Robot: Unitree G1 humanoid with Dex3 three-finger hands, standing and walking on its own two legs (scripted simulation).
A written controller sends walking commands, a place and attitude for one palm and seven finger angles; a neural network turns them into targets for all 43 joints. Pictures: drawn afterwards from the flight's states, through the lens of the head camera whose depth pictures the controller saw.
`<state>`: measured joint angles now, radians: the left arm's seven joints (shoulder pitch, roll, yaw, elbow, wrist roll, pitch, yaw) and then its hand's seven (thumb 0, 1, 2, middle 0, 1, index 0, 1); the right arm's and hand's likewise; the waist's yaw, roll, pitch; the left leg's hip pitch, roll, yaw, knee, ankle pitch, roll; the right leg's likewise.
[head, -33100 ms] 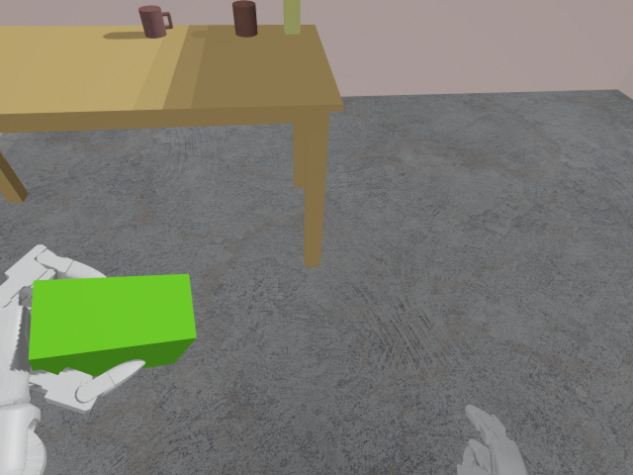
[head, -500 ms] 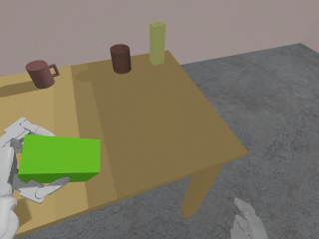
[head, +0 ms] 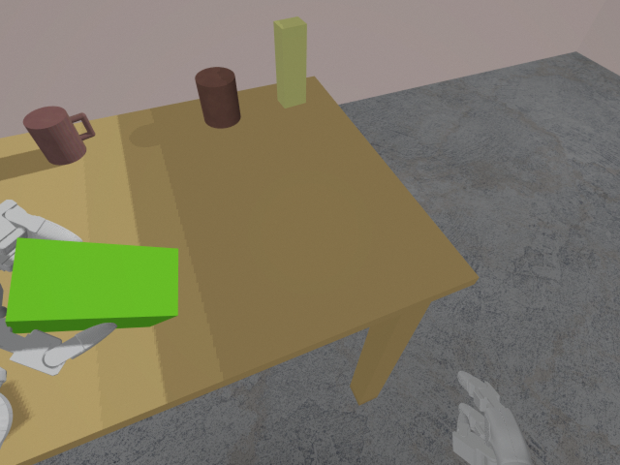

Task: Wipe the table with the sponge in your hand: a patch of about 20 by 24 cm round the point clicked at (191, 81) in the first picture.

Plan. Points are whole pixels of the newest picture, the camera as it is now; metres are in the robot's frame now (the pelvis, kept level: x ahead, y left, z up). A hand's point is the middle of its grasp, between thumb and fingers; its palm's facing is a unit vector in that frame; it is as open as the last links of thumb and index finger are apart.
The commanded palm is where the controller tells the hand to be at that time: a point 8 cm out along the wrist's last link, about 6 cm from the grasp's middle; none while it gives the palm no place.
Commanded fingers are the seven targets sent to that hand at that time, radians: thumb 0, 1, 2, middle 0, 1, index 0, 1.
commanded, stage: come to a stop and stand still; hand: left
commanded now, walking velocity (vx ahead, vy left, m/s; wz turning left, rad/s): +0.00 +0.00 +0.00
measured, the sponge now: (119, 290) +0.25 +0.22 +0.14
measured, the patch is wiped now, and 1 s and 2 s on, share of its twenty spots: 0.00 0.00 0.00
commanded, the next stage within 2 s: look again from close up in 0.60 s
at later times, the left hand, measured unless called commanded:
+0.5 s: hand (46, 302) +0.23 +0.27 +0.15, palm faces +0.37 -0.83 -0.40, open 10.5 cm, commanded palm +0.16 +0.30 +0.18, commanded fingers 0.00 0.10 1.30 -1.20 -1.60 -1.20 -1.60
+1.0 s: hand (54, 313) +0.22 +0.26 +0.16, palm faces +0.37 -0.83 -0.41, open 10.5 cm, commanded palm +0.15 +0.29 +0.18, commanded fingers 0.00 0.10 1.30 -1.20 -1.60 -1.20 -1.60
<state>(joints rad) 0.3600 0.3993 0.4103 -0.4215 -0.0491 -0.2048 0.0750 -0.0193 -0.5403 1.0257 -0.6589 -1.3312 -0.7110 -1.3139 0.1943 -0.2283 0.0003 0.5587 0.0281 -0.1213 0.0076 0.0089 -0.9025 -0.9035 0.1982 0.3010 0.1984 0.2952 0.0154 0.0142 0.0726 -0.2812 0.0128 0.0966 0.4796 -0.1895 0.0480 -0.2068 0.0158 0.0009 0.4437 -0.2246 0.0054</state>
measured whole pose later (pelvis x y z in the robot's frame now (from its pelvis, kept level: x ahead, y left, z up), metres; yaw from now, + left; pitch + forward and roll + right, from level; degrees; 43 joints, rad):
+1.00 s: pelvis +0.01 +0.00 +0.00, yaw +3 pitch -1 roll -2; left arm 0.43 0.39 0.33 -0.44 -0.03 -0.19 0.08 -0.02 -0.54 1.03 -0.66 -1.32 -0.72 -1.30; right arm 0.23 -0.20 0.04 0.58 0.01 -0.12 -0.04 0.01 -0.90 -0.90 0.20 0.30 0.20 0.30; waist 0.01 0.00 0.04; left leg -0.26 -0.01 0.05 0.44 -0.17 0.05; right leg -0.15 0.00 -0.04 0.37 -0.21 0.01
